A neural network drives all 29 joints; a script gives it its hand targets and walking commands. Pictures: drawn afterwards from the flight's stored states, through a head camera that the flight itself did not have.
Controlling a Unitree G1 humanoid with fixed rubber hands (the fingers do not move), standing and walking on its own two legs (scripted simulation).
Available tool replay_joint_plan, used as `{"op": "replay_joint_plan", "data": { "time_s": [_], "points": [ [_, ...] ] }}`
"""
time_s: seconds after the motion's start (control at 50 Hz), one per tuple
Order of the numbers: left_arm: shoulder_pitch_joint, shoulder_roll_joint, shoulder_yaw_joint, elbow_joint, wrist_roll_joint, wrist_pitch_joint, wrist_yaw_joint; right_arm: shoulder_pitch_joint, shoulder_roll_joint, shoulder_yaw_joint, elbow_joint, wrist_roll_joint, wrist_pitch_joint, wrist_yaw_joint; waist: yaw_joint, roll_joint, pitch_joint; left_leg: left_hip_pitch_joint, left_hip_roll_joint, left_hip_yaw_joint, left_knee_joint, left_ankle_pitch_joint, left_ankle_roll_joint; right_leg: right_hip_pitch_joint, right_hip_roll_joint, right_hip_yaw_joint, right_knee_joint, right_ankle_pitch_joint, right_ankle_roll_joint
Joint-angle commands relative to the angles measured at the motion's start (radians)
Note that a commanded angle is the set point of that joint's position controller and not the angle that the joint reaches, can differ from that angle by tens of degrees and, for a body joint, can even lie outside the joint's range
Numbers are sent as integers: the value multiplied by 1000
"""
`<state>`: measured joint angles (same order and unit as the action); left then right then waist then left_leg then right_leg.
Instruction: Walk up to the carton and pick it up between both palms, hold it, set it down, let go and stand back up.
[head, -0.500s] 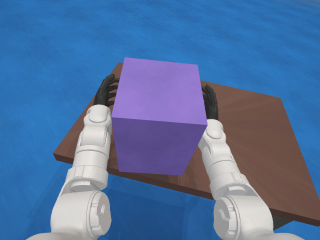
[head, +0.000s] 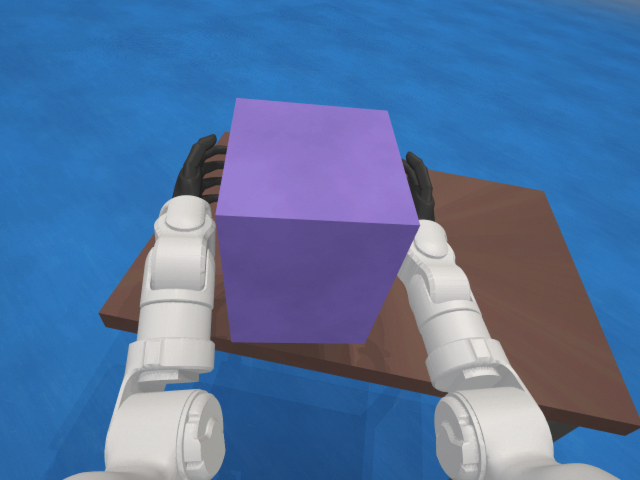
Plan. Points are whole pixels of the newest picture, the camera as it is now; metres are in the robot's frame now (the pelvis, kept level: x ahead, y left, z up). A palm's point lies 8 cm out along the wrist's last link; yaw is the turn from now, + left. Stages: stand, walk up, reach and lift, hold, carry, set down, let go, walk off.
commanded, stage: reach and lift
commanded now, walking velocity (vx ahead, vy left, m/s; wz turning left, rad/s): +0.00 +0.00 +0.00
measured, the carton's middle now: (306, 231) +0.38 -0.01 +0.13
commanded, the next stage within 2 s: hold in 1.40 s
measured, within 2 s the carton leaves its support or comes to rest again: neither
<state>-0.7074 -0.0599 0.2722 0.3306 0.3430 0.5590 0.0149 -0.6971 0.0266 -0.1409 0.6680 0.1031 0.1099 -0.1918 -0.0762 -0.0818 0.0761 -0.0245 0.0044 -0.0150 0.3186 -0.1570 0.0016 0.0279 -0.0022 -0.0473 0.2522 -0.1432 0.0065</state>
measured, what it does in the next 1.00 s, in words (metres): stands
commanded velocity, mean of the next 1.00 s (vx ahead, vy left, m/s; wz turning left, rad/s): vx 0.00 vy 0.00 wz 0.00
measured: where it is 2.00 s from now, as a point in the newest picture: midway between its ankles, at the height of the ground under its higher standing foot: outside the picture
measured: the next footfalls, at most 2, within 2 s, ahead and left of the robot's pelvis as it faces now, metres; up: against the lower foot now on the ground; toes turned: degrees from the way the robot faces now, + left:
none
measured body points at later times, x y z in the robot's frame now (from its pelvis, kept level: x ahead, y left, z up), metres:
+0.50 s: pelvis +0.00 +0.00 +0.00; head -0.04 +0.03 +0.45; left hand +0.40 +0.13 +0.20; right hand +0.39 -0.14 +0.20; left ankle +0.02 +0.11 -0.75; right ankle +0.01 -0.12 -0.75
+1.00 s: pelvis +0.00 +0.00 +0.00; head -0.04 +0.03 +0.45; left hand +0.40 +0.13 +0.21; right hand +0.40 -0.14 +0.22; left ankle +0.02 +0.11 -0.75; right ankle +0.01 -0.12 -0.75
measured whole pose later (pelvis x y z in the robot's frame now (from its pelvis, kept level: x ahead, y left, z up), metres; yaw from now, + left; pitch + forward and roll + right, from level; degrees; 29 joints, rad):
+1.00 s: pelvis +0.00 +0.00 +0.00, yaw +0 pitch -8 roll -1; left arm -0.77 -0.03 0.32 0.24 0.35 0.75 -0.02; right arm -0.84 -0.02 -0.07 0.65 0.20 0.30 -0.23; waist -0.10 -0.06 0.05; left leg -0.02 0.01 -0.01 0.32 -0.16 0.00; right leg 0.03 0.01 -0.05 0.25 -0.15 0.00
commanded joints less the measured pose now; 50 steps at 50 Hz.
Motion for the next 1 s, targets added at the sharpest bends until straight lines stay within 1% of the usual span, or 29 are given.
{"op": "replay_joint_plan", "data": {
  "time_s": [0.0, 0.02, 0.08, 0.14, 0.16, 0.18, 0.2, 0.28, 0.34, 0.38, 0.44, 0.46, 0.48, 0.54, 0.56, 0.6, 0.62, 0.64, 0.66, 0.68, 0.72, 0.74, 0.76, 0.8, 0.84, 0.86, 0.88, 0.92, 0.98],
  "points": [
    [-561, -547, -383, -24, -80, 7, -152, -808, 465, 373, -263, 42, -23, 90, 5, 72, -366, 124, -22, 45, -20, 188, -16, 54, 39, -52, -12, 144, 39],
    [-578, -539, -357, -31, -69, 17, -157, -802, 466, 353, -240, 32, -11, 91, 4, 74, -345, 105, -24, 58, -31, 150, -15, 62, 37, -53, -16, 119, 39],
    [-618, -571, -409, -134, -110, 17, -152, -841, 502, 387, -329, 62, -15, 87, -7, 90, -496, 157, -35, 52, 5, 249, -24, 104, 48, -51, 12, 224, 41],
    [-596, -528, -375, -84, -80, 45, -159, -819, 499, 379, -278, 59, 25, 76, -15, 60, -396, 125, -34, 51, -18, 168, -6, 93, 38, -47, -6, 187, 48],
    [-616, -549, -403, -148, -99, 44, -160, -816, 508, 384, -308, 69, 25, 76, -17, 86, -428, 130, -36, 51, -14, 204, -20, 96, 42, -47, 6, 214, 47],
    [-630, -535, -374, -93, -87, 55, -165, -839, 498, 369, -271, 61, 37, 75, -16, 78, -391, 114, -37, 56, -23, 148, -11, 81, 35, -44, -11, 161, 44],
    [-638, -540, -397, -117, -105, 56, -166, -845, 499, 376, -306, 70, 37, 72, -28, 84, -435, 124, -32, 55, -21, 142, -13, 94, 39, -48, -1, 163, 42],
    [-639, -538, -393, -133, -100, 57, -165, -820, 515, 396, -279, 81, 54, 70, -31, 70, -433, 148, -35, 48, -2, 208, -12, 86, 42, -41, 3, 224, 46],
    [-621, -515, -336, -76, -62, 90, -173, -846, 499, 371, -250, 79, 77, 70, -1, 65, -334, 95, -32, 62, -41, 117, 3, 94, 41, -46, -14, 124, 45],
    [-605, -503, -319, -58, -59, 107, -185, -825, 495, 362, -238, 84, 86, 68, -8, 60, -312, 96, -34, 69, -45, 112, 7, 90, 37, -41, -22, 129, 52],
    [-674, -537, -415, -210, -122, 92, -178, -868, 524, 411, -346, 129, 70, 61, -43, 101, -476, 159, -36, 53, 18, 269, -25, 114, 55, -50, 16, 260, 51],
    [-660, -541, -430, -215, -120, 89, -170, -870, 532, 433, -368, 133, 72, 56, -38, 112, -491, 192, -43, 47, 39, 328, -30, 112, 56, -50, 22, 314, 47],
    [-654, -552, -439, -204, -123, 95, -166, -856, 522, 421, -346, 141, 82, 53, -54, 126, -466, 208, -34, 36, 40, 331, -39, 98, 60, -52, 11, 294, 44],
    [-648, -537, -414, -161, -103, 102, -168, -800, 484, 383, -245, 109, 105, 64, -56, 120, -331, 141, -20, 42, -15, 201, -31, 26, 58, -60, -18, 116, 28],
    [-647, -535, -392, -147, -103, 108, -172, -816, 487, 386, -262, 110, 108, 69, -41, 106, -345, 126, -24, 47, -18, 167, -26, 48, 54, -56, -16, 99, 32],
    [-635, -529, -380, -147, -101, 110, -173, -847, 503, 405, -300, 123, 102, 72, -26, 87, -381, 121, -28, 51, -8, 207, -19, 89, 59, -41, -3, 164, 39],
    [-671, -562, -409, -194, -119, 106, -167, -916, 510, 420, -375, 143, 89, 71, -17, 95, -449, 125, -32, 44, 4, 246, -27, 110, 69, -54, 8, 183, 43],
    [-710, -567, -438, -225, -134, 103, -158, -938, 533, 432, -381, 155, 87, 71, -29, 113, -502, 160, -35, 42, 15, 251, -32, 105, 62, -49, 11, 192, 36],
    [-739, -561, -455, -227, -146, 98, -148, -940, 527, 430, -365, 145, 95, 70, -40, 120, -502, 160, -34, 39, 20, 229, -36, 65, 64, -55, 10, 158, 37],
    [-690, -549, -419, -137, -126, 111, -146, -914, 506, 405, -316, 131, 109, 70, -35, 112, -403, 145, -32, 38, 1, 194, -23, 22, 59, -52, -7, 123, 34],
    [-704, -525, -388, -130, -114, 112, -150, -888, 503, 388, -258, 122, 120, 75, -28, 89, -373, 112, -22, 42, -28, 119, -8, 13, 56, -49, -15, 66, 39],
    [-726, -534, -399, -165, -115, 111, -150, -897, 522, 397, -275, 131, 116, 80, -19, 97, -425, 123, -25, 43, -25, 132, -12, 40, 55, -48, -3, 94, 40],
    [-701, -523, -387, -126, -104, 118, -150, -897, 511, 387, -253, 129, 122, 79, -23, 99, -411, 114, -26, 45, -30, 133, -7, 41, 52, -40, -6, 104, 42],
    [-727, -554, -406, -190, -136, 112, -149, -925, 535, 417, -311, 150, 118, 72, -14, 96, -513, 149, -32, 44, 4, 203, -9, 85, 55, -36, 8, 179, 43],
    [-692, -534, -386, -145, -127, 121, -153, -935, 538, 443, -325, 177, 123, 55, -10, 86, -482, 148, -43, 48, 24, 269, -12, 99, 61, -33, 13, 261, 50],
    [-707, -539, -410, -178, -134, 118, -156, -908, 534, 437, -298, 181, 134, 53, -33, 101, -472, 158, -38, 44, 18, 280, -21, 87, 65, -34, 10, 252, 50],
    [-687, -539, -399, -161, -122, 126, -158, -904, 521, 438, -305, 180, 140, 51, -22, 101, -424, 152, -33, 39, 9, 257, -29, 86, 71, -36, -1, 208, 42],
    [-711, -524, -382, -147, -112, 132, -164, -887, 502, 406, -254, 160, 158, 53, -28, 101, -379, 110, -33, 41, -15, 188, -26, 67, 66, -42, -14, 133, 39],
    [-710, -541, -406, -187, -130, 130, -163, -894, 510, 413, -297, 178, 156, 48, -47, 123, -464, 146, -37, 38, 17, 272, -28, 92, 62, -36, 10, 226, 40]
  ]
}}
